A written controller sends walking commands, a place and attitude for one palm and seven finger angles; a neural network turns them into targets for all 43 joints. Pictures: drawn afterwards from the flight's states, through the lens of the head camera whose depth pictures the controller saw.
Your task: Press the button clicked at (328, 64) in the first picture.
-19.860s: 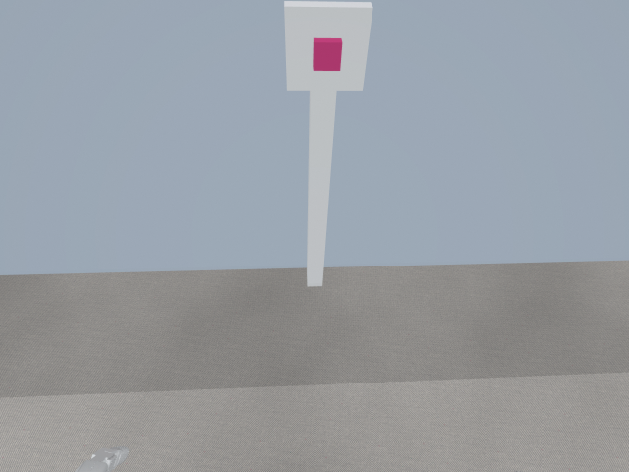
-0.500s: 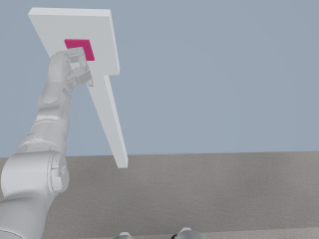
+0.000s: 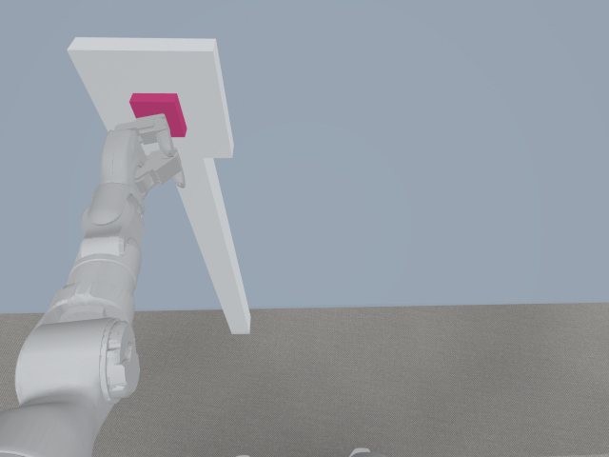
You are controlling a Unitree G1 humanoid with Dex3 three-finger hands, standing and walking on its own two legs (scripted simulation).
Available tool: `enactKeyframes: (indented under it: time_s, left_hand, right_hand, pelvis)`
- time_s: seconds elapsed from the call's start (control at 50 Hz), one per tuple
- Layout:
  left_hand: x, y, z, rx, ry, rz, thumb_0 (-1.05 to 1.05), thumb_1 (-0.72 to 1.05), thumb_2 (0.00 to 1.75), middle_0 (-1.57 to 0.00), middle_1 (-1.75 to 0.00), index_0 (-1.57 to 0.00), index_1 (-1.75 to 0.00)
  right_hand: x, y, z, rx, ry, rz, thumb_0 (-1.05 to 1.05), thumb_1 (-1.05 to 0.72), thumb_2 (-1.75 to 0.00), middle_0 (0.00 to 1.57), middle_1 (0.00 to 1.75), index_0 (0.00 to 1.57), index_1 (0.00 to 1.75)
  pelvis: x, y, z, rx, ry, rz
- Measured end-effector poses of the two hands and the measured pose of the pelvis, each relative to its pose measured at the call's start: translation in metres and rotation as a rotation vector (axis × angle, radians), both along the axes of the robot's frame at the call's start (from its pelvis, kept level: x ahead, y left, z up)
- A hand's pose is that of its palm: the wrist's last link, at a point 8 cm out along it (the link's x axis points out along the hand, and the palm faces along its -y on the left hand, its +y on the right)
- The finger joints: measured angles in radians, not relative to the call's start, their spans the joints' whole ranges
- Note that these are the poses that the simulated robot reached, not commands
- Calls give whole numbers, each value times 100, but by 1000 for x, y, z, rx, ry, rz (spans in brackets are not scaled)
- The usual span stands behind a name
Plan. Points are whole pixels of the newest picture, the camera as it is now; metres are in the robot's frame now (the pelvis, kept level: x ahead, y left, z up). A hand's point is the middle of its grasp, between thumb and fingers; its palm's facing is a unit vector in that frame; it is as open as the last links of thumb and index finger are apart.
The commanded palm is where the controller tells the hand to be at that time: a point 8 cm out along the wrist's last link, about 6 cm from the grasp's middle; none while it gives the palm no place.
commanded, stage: pull the fist back off the button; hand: left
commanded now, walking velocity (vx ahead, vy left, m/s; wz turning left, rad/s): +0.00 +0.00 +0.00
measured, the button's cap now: (160, 113) +0.53 +0.19 +0.16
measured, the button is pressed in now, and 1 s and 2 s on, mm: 1 0 0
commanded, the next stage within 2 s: draw the hand back to the body in 0.62 s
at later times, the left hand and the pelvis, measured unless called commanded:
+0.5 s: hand (159, 201) +0.40 +0.17 +0.13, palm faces +0.04 -1.00 +0.01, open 3.1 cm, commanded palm +0.37 +0.22 +0.13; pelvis +0.03 -0.01 +0.01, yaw +0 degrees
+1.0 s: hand (139, 223) +0.35 +0.18 +0.15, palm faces +0.01 -1.00 +0.00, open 3.1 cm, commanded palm +0.31 +0.23 +0.15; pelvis +0.02 +0.00 +0.02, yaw +0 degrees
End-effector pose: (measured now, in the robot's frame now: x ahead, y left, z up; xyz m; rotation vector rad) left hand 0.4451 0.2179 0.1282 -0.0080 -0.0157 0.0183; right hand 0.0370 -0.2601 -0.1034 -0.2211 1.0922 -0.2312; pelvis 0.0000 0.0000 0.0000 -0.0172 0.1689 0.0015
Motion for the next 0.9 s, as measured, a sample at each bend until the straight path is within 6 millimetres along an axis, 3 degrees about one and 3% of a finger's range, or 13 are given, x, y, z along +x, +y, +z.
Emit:
enactKeyframes:
  time_s: [0.2, 0.42, 0.56, 0.7, 0.8, 0.9]
  left_hand:
    - [-17, -2, 2, 1, -31, -12, 1, 88, 92, -130, -150, -130, -150]
    - [-57, 0, -6, -5, -7, 7, 1, 89, 90, -130, -150, -130, -150]
    - [-78, 10, 2, 11, -38, 15, 2, 89, 90, -130, -150, -130, -150]
    - [-84, 9, 2, -7, 5, -6, 1, 89, 90, -130, -150, -130, -150]
    - [-83, 7, 3, -3, -2, -5, 2, 90, 90, -130, -150, -130, -150]
    - [-96, 5, 15, 15, -52, -18, 2, 90, 90, -130, -150, -130, -150]
  right_hand:
    - [51, 1, 10, 19, -111, 10, 1, -91, -90, 20, 30, 20, 30]
    - [113, 9, 25, 38, -237, 78, 1, -91, -90, 20, 30, 20, 30]
    - [140, 15, 36, 35, -307, 123, 1, -91, -90, 20, 30, 20, 30]
    - [149, 21, 38, 34, -326, 147, 1, -91, -90, 20, 30, 20, 30]
    - [141, 22, 38, 32, -322, 138, 1, -91, -90, 20, 30, 20, 30]
    - [130, 23, 35, 48, -325, 116, 1, -91, -90, 20, 30, 20, 30]
  pelvis:
    - [17, -2, 5, 4, -29, -14]
    - [29, -5, 11, 9, -77, -5]
    - [29, -7, 13, 8, -101, 8]
    - [25, -6, 13, 8, -115, 26]
    - [22, -5, 13, 9, -117, 19]
    - [23, -2, 15, 10, -129, 4]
